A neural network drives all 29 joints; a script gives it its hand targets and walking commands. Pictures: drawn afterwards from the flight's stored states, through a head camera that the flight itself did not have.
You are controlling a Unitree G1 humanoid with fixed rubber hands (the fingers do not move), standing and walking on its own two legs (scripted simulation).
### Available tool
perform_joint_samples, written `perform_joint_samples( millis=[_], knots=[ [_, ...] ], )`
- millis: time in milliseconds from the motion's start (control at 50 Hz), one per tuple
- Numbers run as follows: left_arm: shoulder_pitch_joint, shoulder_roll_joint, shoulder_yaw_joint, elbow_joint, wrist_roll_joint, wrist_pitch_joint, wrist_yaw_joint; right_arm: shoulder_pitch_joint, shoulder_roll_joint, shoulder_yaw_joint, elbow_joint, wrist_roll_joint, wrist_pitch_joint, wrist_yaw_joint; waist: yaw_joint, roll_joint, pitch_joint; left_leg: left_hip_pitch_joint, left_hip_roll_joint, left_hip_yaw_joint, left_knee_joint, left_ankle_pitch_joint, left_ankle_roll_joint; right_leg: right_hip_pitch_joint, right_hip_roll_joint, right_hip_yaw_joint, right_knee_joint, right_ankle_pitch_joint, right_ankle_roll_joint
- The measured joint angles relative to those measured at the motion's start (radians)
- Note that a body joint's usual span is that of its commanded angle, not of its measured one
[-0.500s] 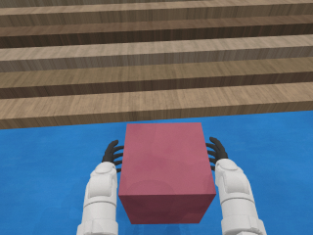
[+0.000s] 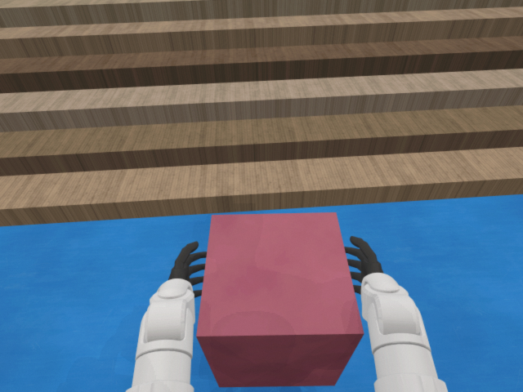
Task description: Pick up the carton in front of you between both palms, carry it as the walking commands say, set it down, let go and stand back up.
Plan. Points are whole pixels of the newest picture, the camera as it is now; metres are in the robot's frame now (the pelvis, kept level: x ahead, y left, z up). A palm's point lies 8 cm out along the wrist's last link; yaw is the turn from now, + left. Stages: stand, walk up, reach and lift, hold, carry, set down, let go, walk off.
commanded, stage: hold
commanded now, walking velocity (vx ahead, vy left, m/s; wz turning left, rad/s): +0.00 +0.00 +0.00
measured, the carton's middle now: (275, 303) +0.30 +0.00 -0.04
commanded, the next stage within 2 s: carry in 0.88 s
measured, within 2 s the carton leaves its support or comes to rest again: neither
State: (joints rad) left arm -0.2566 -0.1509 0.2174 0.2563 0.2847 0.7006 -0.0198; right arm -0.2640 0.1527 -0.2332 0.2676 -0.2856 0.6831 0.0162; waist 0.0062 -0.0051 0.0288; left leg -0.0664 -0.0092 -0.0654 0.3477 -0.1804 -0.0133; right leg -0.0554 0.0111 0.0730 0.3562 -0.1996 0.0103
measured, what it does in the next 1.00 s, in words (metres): stands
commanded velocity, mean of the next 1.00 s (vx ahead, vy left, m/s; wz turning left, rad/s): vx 0.08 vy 0.00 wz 0.00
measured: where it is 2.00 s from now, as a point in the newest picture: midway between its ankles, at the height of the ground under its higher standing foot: (281, 348)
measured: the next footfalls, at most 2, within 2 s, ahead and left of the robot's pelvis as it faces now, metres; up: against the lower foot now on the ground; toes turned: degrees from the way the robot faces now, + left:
left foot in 1.26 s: +0.14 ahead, +0.10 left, +0.00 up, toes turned +8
right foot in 1.56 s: +0.39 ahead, -0.15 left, +0.00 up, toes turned -14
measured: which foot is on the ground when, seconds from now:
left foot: down 0.00-1.00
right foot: down 0.00-1.00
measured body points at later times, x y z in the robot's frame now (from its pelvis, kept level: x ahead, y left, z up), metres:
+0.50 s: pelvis -0.02 +0.00 +0.00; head -0.05 +0.00 +0.45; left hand +0.29 +0.15 +0.04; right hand +0.29 -0.15 +0.04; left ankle +0.01 +0.13 -0.75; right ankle +0.00 -0.13 -0.75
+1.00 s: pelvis +0.01 +0.00 +0.00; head -0.04 +0.00 +0.44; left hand +0.31 +0.15 +0.05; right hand +0.31 -0.16 +0.05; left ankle +0.01 +0.13 -0.74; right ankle +0.00 -0.13 -0.74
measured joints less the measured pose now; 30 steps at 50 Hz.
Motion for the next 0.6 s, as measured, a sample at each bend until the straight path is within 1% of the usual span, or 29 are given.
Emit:
perform_joint_samples(
  millis=[160,300,600],
  knots=[
    [0.031,0.007,-0.035,-0.080,-0.024,0.048,0.008,0.030,-0.007,0.035,-0.080,0.024,0.050,-0.007,-0.005,0.001,-0.006,0.032,0.001,-0.002,-0.025,0.012,0.000,0.034,0.000,-0.002,-0.028,0.013,0.000],
    [0.003,0.001,-0.015,-0.051,-0.009,0.077,0.001,0.005,-0.001,0.011,-0.055,0.008,0.078,0.002,-0.005,0.000,0.006,0.037,0.000,-0.001,-0.010,0.011,0.001,0.038,0.000,-0.001,-0.011,0.011,0.000],
    [-0.041,-0.010,0.022,-0.024,0.003,0.064,-0.003,-0.039,0.010,-0.028,-0.026,-0.007,0.063,0.007,-0.004,-0.001,0.017,0.017,-0.003,0.000,0.012,0.010,0.001,0.016,-0.001,0.002,0.013,0.009,0.002]
  ],
)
